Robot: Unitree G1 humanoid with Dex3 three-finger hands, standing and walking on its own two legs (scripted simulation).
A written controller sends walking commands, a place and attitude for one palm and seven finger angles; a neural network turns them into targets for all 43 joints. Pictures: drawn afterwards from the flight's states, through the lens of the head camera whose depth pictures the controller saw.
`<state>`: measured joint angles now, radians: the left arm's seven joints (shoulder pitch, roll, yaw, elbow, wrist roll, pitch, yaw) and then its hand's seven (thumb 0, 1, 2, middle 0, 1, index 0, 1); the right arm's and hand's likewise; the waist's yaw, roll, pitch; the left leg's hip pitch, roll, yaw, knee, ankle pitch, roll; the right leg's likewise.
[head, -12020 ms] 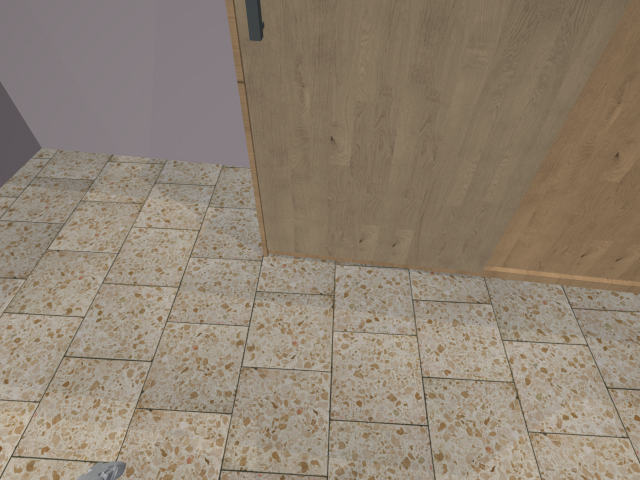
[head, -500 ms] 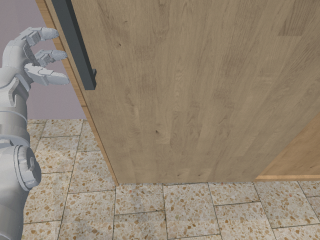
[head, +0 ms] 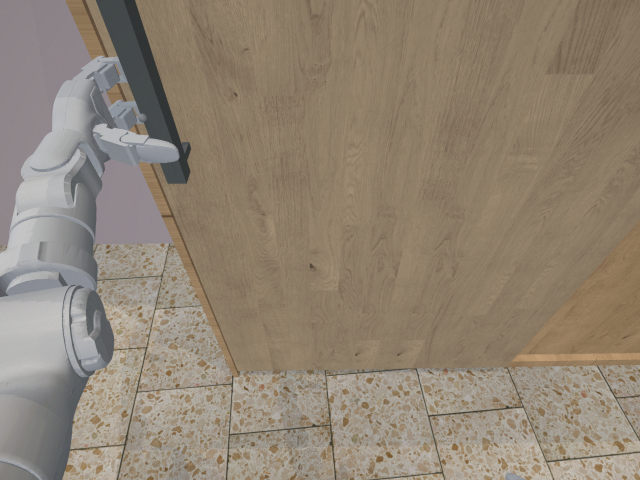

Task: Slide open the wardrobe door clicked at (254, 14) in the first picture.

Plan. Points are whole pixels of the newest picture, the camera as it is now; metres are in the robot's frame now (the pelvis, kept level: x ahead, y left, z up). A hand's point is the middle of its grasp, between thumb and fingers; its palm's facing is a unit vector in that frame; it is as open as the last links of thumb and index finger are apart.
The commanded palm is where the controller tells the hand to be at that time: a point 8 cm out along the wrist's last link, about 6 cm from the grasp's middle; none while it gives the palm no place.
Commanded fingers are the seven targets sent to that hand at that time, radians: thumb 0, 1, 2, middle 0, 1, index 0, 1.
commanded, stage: feel for the door with the fingertips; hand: left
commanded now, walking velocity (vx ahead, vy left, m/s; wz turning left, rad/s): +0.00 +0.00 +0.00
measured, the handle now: (152, 75) +0.52 +0.18 +0.26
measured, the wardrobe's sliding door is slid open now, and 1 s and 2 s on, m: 0.00 0.00 0.00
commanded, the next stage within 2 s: slide the fingers in behind the handle in 0.16 s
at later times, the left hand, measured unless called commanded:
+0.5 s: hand (134, 114) +0.48 +0.20 +0.23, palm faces +0.01 -1.00 +0.01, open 13.7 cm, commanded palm +0.45 +0.25 +0.22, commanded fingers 0.00 -0.50 0.30 -0.30 -1.20 -0.30 -1.20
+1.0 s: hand (145, 126) +0.46 +0.19 +0.23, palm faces +0.00 -1.00 +0.02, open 14.0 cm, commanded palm +0.44 +0.24 +0.22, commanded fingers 0.00 -0.50 0.30 -0.30 -1.20 -0.30 -1.20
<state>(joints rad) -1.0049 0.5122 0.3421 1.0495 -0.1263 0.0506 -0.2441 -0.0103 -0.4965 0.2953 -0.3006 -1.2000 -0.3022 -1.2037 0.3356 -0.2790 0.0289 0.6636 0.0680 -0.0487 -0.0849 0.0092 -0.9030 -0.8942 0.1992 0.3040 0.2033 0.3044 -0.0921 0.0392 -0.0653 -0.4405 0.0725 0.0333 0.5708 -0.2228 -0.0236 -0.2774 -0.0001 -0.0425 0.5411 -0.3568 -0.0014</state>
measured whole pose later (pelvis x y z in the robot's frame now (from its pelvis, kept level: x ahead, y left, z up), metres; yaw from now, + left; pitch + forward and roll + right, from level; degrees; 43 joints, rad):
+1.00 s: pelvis +0.00 +0.00 +0.00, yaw +1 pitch +4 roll -1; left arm -0.94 0.44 0.28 0.92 -0.17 0.10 -0.23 -0.01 -0.50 0.30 -0.30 -1.20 -0.30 -1.20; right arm 0.32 -0.28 0.03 0.66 0.08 -0.06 -0.08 0.01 -0.90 -0.89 0.20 0.30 0.20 0.30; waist -0.06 0.04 -0.07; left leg -0.42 0.06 0.03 0.58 -0.23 -0.02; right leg -0.25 -0.01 -0.05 0.54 -0.36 0.00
